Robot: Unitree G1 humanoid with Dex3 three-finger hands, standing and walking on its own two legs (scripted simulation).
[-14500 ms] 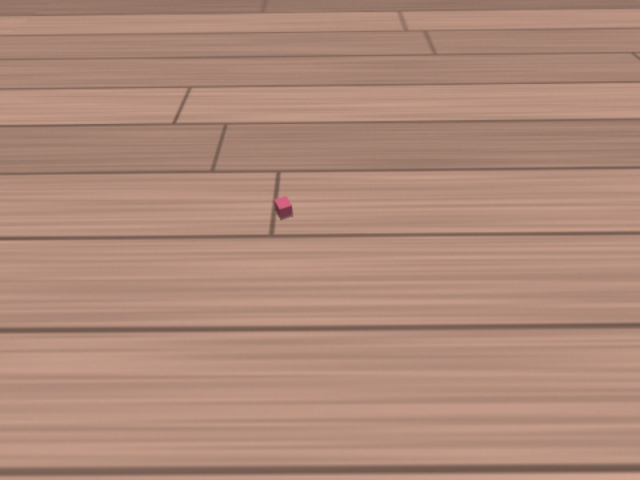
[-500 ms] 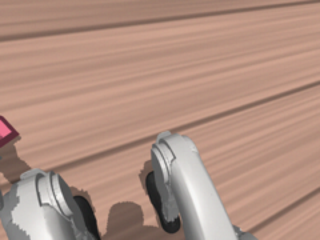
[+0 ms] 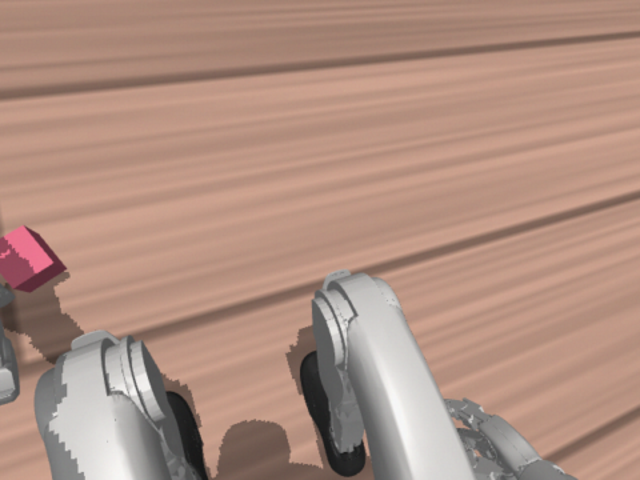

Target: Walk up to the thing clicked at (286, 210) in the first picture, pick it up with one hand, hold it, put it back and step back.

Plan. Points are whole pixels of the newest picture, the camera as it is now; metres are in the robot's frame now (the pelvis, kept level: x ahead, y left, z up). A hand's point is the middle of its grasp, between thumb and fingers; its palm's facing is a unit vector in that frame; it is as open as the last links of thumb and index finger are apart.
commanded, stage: rest palm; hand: left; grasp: from above
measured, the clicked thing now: (26, 259) +0.46 +0.32 -0.30
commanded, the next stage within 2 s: close in 1.08 s
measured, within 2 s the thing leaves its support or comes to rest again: neither
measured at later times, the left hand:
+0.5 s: hand (13, 257) +0.45 +0.31 -0.24, palm faces -0.38 -0.28 -0.88, open 14.2 cm
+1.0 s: hand (19, 259) +0.45 +0.31 -0.26, palm faces -0.35 -0.27 -0.90, open 14.3 cm
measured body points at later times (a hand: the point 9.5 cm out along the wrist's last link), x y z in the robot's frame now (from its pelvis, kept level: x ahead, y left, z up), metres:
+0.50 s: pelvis +0.00 +0.01 -0.02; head +0.28 +0.09 +0.33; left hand +0.47 +0.32 -0.19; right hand +0.02 -0.23 -0.10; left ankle +0.09 +0.13 -0.29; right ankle +0.10 -0.11 -0.29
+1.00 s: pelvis +0.00 +0.01 -0.02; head +0.28 +0.11 +0.32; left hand +0.47 +0.32 -0.21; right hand +0.02 -0.24 -0.08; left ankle +0.09 +0.13 -0.29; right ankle +0.10 -0.11 -0.29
